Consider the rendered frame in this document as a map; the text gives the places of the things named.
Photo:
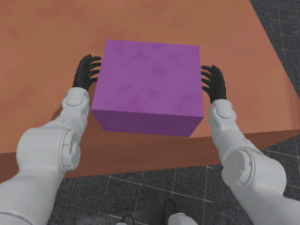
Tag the carton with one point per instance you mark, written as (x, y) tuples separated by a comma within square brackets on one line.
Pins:
[(149, 88)]

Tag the robot left hand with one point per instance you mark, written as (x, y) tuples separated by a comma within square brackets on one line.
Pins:
[(83, 73)]

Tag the pedestal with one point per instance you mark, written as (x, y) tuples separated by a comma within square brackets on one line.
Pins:
[(42, 43)]

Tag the right robot forearm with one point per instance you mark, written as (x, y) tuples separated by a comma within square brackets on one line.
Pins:
[(225, 133)]

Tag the left robot foot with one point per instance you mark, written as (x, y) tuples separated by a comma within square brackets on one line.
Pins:
[(128, 219)]

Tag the robot right hand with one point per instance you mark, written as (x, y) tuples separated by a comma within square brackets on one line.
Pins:
[(217, 88)]

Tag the left robot forearm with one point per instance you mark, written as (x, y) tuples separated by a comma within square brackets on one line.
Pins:
[(73, 116)]

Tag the robot right upper arm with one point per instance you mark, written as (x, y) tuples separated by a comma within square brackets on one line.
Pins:
[(258, 183)]

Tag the robot right thigh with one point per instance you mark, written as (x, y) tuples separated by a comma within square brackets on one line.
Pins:
[(182, 220)]

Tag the robot left upper arm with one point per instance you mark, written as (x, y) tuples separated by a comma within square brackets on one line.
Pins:
[(45, 155)]

